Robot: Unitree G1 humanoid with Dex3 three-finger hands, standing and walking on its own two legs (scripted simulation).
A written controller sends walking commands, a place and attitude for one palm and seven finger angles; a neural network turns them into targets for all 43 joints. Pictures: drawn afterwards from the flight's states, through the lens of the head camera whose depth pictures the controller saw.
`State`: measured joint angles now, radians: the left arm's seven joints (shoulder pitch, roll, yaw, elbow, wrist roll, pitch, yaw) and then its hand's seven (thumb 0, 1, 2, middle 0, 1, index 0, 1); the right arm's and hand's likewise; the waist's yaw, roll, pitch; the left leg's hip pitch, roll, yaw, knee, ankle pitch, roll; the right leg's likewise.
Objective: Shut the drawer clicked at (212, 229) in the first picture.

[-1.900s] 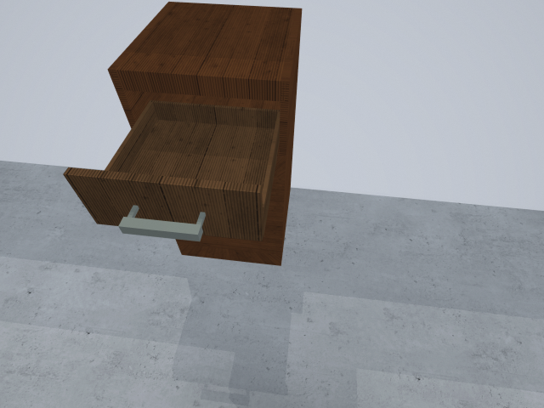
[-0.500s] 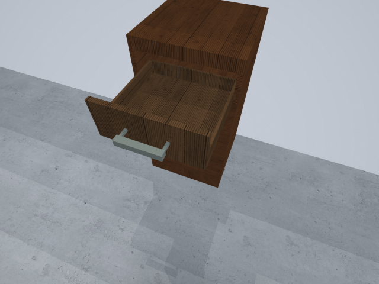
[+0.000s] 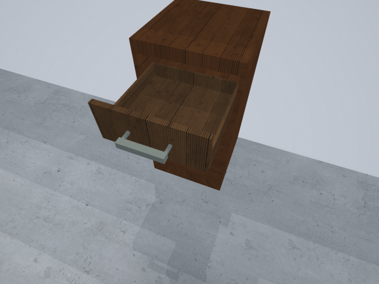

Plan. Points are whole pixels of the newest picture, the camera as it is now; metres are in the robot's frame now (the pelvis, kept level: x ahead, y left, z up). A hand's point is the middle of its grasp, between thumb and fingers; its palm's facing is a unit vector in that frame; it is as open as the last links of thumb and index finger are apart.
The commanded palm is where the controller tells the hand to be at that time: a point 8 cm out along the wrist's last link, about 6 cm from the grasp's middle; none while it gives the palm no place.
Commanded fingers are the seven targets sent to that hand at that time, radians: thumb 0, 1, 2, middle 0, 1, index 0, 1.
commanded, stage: turn to face it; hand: left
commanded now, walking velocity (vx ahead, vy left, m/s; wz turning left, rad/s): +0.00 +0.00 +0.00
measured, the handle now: (144, 145) +0.49 +0.17 -0.06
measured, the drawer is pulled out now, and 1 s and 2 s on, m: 0.30 0.30 0.30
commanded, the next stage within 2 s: take the last steps up to it in 0.72 s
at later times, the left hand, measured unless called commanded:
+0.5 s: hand out of the picture +0.04 +0.19 -0.18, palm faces -0.06 -0.97 -0.24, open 7.3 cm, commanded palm none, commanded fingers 0.00 0.90 0.90 -0.20 -0.30 -0.20 -0.30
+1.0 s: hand out of the picture +0.07 +0.16 -0.18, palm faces -0.20 -0.96 -0.22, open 7.3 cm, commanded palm none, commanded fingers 0.00 0.90 0.90 -0.20 -0.30 -0.20 -0.30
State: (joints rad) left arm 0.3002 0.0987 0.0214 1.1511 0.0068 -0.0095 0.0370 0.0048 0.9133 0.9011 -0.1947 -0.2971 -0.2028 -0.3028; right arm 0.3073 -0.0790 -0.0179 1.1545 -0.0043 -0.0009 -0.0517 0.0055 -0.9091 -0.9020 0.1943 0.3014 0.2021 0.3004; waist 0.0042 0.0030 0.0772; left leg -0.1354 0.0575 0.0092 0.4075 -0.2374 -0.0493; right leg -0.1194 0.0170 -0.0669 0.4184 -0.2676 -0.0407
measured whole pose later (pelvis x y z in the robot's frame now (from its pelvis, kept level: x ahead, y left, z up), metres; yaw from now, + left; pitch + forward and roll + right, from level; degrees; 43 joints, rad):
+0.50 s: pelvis -0.01 +0.00 -0.01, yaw -8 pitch -1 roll +1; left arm 0.22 0.17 0.09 1.05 0.02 0.04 0.01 0.01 0.91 0.90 -0.19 -0.30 -0.20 -0.30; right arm 0.25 -0.14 -0.07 1.06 -0.01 0.03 -0.06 0.01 -0.91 -0.90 0.20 0.30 0.20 0.30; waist 0.00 0.01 0.10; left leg -0.21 0.11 0.13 0.56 -0.32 -0.05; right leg -0.27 0.07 0.06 0.60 -0.31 -0.05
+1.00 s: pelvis -0.02 +0.00 -0.01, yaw -15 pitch -1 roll +0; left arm 0.21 0.14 0.06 1.00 0.03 0.00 0.02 0.00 0.91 0.90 -0.20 -0.30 -0.20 -0.30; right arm 0.22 -0.18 -0.06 1.04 -0.01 0.04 -0.03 0.01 -0.92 -0.90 0.20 0.30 0.20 0.30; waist 0.00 0.03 0.13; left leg -0.31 0.05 0.04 0.79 -0.49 -0.02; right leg -0.22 0.04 0.00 0.56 -0.32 -0.04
